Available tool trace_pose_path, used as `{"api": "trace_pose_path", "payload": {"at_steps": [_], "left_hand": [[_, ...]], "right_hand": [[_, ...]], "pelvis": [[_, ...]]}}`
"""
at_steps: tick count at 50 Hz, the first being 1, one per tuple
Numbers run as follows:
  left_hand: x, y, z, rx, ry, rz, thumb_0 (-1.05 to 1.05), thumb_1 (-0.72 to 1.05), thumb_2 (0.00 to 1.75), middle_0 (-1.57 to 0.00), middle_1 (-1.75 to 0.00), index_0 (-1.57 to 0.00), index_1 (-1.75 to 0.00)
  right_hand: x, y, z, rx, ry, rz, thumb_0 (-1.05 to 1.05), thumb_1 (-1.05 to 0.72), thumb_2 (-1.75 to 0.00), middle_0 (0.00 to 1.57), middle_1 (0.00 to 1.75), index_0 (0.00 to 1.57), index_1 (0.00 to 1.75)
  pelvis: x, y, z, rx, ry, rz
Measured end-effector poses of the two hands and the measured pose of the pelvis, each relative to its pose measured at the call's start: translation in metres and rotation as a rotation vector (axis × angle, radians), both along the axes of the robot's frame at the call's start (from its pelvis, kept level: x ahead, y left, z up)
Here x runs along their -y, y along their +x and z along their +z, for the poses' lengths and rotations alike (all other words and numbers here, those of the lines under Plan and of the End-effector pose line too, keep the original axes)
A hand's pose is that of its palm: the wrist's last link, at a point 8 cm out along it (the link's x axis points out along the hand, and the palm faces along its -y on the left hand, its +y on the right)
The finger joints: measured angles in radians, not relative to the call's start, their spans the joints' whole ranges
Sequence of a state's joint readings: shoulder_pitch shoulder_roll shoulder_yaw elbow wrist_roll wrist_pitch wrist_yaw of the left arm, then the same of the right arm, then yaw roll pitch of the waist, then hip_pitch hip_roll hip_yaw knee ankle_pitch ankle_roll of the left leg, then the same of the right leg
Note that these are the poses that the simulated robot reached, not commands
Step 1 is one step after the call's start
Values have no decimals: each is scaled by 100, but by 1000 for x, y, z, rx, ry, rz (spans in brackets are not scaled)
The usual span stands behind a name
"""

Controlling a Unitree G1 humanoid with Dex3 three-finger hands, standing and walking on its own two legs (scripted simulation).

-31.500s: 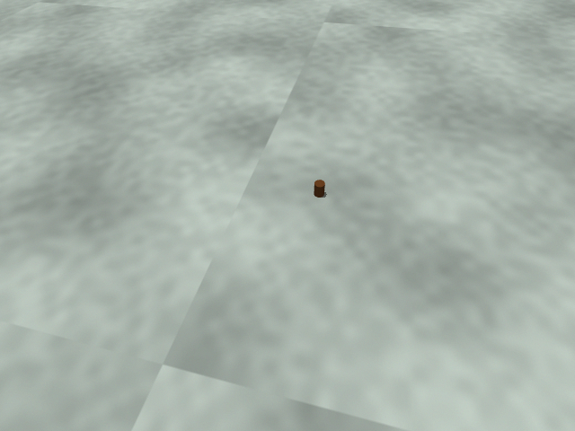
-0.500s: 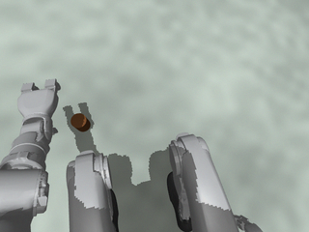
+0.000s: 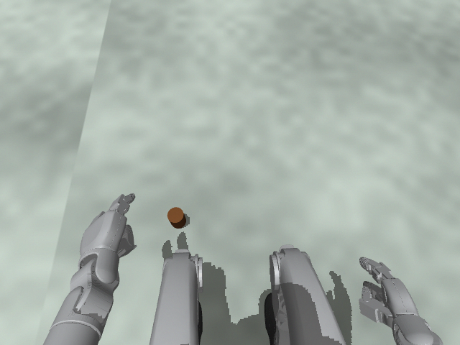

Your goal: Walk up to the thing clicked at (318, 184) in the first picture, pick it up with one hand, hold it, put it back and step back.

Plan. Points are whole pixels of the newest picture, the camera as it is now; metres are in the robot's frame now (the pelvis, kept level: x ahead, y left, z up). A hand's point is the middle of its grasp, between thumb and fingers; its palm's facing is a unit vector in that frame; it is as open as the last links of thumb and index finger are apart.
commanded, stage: home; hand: left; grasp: from above
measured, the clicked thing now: (177, 218) +0.47 +0.18 -0.47
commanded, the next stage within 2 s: none
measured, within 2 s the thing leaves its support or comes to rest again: neither
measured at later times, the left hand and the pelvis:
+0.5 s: hand (82, 262) +0.25 +0.19 +0.11, palm faces +0.06 -0.96 -0.26, open 7.4 cm; pelvis +0.06 +0.00 +0.17, yaw +2 degrees
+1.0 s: hand (49, 276) +0.23 +0.19 +0.16, palm faces +0.11 -0.98 -0.19, open 7.4 cm; pelvis +0.08 +0.01 +0.20, yaw +3 degrees
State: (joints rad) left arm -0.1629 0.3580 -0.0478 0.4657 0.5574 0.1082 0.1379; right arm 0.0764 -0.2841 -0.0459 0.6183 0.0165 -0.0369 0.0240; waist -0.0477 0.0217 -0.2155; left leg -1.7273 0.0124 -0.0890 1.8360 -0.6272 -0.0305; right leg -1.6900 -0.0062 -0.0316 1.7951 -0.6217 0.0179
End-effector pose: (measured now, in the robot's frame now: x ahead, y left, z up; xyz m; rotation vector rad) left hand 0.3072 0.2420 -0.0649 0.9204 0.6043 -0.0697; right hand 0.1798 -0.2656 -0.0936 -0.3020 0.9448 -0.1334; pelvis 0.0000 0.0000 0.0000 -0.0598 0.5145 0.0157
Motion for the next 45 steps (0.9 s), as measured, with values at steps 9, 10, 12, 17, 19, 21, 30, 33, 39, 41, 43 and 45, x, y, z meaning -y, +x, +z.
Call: {"api": "trace_pose_path", "payload": {"at_steps": [9, 10, 12, 17, 19, 21, 30, 33, 39, 41, 43, 45], "left_hand": [[6, -41, 72, -44, -239, 212, 1, 88, 90, -21, -30, -21, -30], [6, -44, 80, -48, -267, 232, 1, 89, 90, -21, -30, -21, -30], [8, -49, 96, -55, -320, 274, 1, 89, 90, -21, -30, -21, -30], [8, -60, 137, -71, -430, 370, 1, 90, 90, -21, -30, -21, -30], [7, -64, 153, -78, -464, 405, 1, 90, 90, -21, -30, -20, -29], [6, -68, 169, -87, -495, 441, 1, 90, 90, -20, -30, -20, -29], [1, -83, 234, -74, -593, 537, 1, 90, 90, -20, -30, -20, -29], [-1, -86, 246, -66, -605, 541, 1, 90, 90, -20, -30, -20, -29], [-4, -92, 252, -69, -615, 538, 1, 91, 90, -20, -30, -20, -29], [-4, -93, 250, -75, -619, 540, 1, 91, 90, -20, -29, -20, -29], [-3, -94, 249, -79, -624, 542, 1, 91, 90, -20, -29, -20, -29], [-2, -96, 248, -81, -628, 543, 1, 91, 90, -20, -29, -20, -29]], "right_hand": [[-30, 48, 79, 189, 45, 28, 0, -91, -90, 20, 29, 20, 30], [-33, 50, 88, 200, 49, 28, 0, -91, -90, 20, 29, 20, 30], [-39, 52, 104, 217, 56, 24, 0, -91, -90, 20, 29, 20, 30], [-45, 48, 141, 227, 55, 2, 1, -91, -89, 20, 29, 20, 30], [-45, 44, 154, 223, 48, -11, 1, -91, -89, 20, 29, 20, 30], [-45, 41, 168, 219, 39, -26, 1, -91, -89, 20, 29, 20, 30], [-41, 38, 220, 272, -9, -68, 1, -91, -90, 20, 29, 20, 30], [-41, 44, 232, 312, -17, -63, 1, -91, -90, 20, 29, 20, 30], [-43, 62, 246, 389, -19, -34, 1, -91, -90, 20, 29, 20, 30], [-44, 67, 249, 406, -18, -21, 1, -91, -90, 20, 29, 20, 30], [-45, 70, 251, 417, -18, -10, 1, -91, -90, 20, 29, 20, 30], [-46, 72, 252, 422, -19, 1, 1, -91, -90, 20, 29, 20, 30]], "pelvis": [[2, 15, 64, 75, 11, 13], [2, 18, 71, 84, 12, 14], [2, 23, 85, 102, 13, 16], [0, 38, 121, 148, 13, 23], [-1, 44, 135, 168, 13, 26], [-2, 51, 148, 188, 14, 28], [-7, 76, 193, 276, 16, 39], [-8, 81, 199, 295, 17, 42], [-9, 83, 204, 321, 20, 46], [-9, 83, 204, 326, 21, 48], [-9, 82, 204, 330, 22, 49], [-9, 81, 204, 333, 22, 50]]}}
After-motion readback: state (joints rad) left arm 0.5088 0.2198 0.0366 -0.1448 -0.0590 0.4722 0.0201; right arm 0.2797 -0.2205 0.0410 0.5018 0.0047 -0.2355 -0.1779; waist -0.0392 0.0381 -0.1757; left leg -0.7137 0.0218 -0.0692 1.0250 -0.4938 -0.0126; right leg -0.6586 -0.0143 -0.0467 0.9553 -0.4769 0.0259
